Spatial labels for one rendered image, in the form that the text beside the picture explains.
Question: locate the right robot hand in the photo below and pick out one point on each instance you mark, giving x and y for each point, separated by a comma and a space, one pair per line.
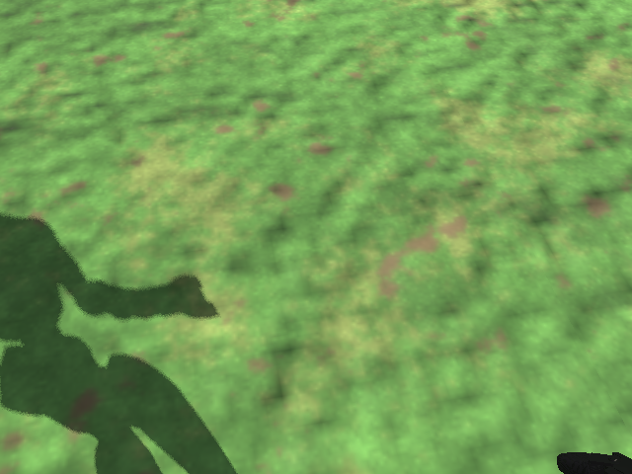
594, 463

